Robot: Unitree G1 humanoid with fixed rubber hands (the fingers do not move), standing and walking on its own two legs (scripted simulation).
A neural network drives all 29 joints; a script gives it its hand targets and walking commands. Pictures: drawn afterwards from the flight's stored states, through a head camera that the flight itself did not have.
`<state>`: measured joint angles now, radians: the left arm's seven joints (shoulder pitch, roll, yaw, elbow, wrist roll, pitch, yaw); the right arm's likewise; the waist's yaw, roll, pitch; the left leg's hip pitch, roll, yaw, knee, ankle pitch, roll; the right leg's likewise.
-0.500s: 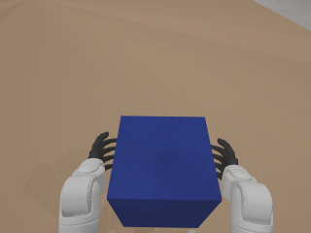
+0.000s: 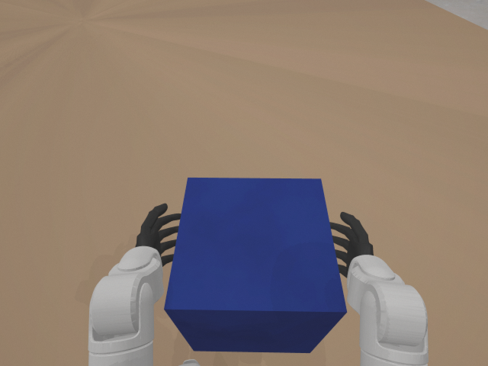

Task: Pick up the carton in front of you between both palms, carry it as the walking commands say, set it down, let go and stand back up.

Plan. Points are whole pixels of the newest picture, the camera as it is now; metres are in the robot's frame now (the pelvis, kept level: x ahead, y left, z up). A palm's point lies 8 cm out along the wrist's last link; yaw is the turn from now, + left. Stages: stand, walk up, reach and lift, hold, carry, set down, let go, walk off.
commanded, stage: carry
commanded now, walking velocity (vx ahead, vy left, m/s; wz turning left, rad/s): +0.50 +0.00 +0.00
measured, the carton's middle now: (252, 271) +0.29 +0.00 +0.00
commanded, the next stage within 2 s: none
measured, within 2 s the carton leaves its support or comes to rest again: neither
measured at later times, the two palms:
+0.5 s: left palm (185, 119) +0.62 +0.16 +0.07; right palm (318, 125) +0.60 -0.14 +0.07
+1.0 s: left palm (209, 43) +0.97 +0.14 +0.09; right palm (309, 47) +0.96 -0.16 +0.08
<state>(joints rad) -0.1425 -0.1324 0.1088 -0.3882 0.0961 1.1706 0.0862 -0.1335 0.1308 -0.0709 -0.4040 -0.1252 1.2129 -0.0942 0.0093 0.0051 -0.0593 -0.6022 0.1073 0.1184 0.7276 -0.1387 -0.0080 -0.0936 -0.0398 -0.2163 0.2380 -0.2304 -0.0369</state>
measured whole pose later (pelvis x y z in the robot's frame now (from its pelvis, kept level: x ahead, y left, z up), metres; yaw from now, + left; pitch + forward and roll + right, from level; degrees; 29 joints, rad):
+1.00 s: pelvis +0.70 -0.01 -0.01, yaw -1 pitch +5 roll +1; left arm -0.16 -0.13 0.10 -0.39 0.11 1.19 0.08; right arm -0.14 0.13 -0.08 -0.42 -0.12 1.23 -0.09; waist 0.00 0.00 -0.08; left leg -0.57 0.09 0.17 0.54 -0.06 -0.01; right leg 0.02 -0.06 -0.21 0.22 -0.32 0.02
